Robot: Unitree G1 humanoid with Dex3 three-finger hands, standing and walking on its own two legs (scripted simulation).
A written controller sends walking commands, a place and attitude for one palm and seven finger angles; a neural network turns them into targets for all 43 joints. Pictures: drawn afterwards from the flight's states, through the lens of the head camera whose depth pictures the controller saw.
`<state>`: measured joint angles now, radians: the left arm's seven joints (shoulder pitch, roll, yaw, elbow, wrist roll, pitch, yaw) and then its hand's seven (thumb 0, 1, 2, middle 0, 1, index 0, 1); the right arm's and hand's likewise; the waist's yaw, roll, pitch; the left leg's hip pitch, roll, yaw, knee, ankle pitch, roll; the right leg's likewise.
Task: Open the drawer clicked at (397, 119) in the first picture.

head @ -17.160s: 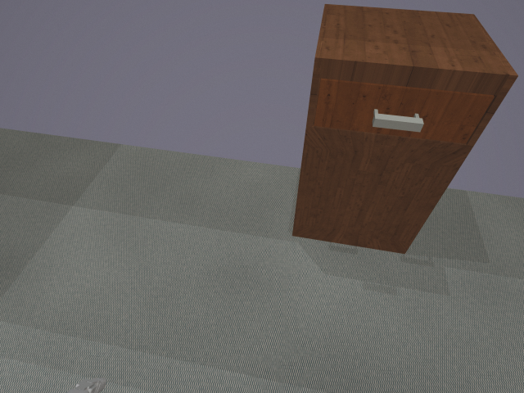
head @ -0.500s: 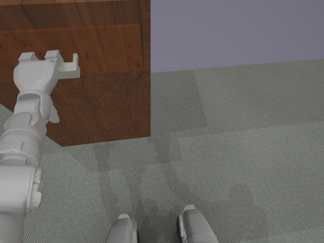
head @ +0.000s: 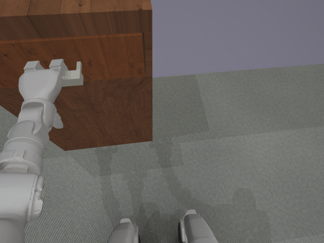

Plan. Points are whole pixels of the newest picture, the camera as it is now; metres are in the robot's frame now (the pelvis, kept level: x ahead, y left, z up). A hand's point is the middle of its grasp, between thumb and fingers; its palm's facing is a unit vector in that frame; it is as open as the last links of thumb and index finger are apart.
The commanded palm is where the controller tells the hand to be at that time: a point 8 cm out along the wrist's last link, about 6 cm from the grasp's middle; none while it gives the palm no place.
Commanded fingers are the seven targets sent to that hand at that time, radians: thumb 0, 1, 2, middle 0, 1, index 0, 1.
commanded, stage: close the thumb around the handle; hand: left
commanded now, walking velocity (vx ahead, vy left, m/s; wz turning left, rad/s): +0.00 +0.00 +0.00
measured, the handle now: (55, 72) +0.55 +0.25 +0.01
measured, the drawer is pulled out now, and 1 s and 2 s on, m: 0.00 0.02 0.14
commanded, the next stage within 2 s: pull the drawer open in 0.58 s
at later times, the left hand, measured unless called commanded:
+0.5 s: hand (52, 96) +0.49 +0.26 +0.00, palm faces -0.05 -0.01 -1.00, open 6.5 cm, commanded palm +0.47 +0.25 +0.05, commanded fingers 0.00 0.90 0.90 -0.40 -1.35 -0.40 -1.35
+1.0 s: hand (52, 102) +0.47 +0.26 +0.00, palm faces -0.06 -0.02 -1.00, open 6.6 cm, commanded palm +0.43 +0.25 +0.05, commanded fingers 0.00 0.90 0.90 -0.40 -1.35 -0.40 -1.35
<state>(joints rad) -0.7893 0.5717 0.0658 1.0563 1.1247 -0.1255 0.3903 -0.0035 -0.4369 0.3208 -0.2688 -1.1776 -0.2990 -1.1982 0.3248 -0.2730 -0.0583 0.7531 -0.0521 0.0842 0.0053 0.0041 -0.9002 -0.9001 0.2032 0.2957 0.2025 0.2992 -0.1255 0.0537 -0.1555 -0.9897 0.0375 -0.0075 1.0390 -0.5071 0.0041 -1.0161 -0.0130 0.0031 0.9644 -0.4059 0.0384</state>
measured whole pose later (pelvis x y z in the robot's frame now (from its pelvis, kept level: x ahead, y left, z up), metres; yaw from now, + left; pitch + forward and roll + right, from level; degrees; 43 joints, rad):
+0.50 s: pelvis +0.00 +0.00 +0.00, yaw +0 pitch +26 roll -2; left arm -0.78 0.58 0.07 1.05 1.12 -0.12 0.38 0.00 0.63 0.77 -0.30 -1.26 -0.32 -1.27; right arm 0.32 -0.27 -0.06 0.75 -0.05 0.09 0.00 0.00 -0.90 -0.90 0.20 0.30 0.20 0.30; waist -0.13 0.06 -0.15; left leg -0.98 0.04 0.00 1.04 -0.51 0.01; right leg -1.01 -0.01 0.01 0.96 -0.40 0.04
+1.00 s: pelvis +0.01 +0.00 +0.01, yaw -1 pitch +24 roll -2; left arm -0.65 0.53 0.07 0.94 1.10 -0.10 0.38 0.00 0.65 0.75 -0.25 -1.29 -0.29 -1.29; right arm 0.32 -0.26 -0.06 0.74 -0.04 0.10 0.00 0.00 -0.90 -0.90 0.20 0.30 0.20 0.30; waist -0.10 0.05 -0.15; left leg -0.91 0.04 0.02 0.98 -0.50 0.01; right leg -0.94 -0.01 0.03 0.91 -0.39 0.04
